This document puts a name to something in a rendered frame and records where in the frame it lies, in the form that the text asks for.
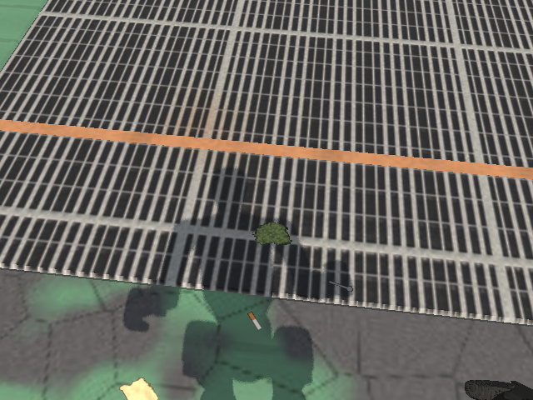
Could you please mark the right robot hand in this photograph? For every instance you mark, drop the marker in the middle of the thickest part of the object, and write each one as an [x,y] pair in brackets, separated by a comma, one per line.
[495,390]

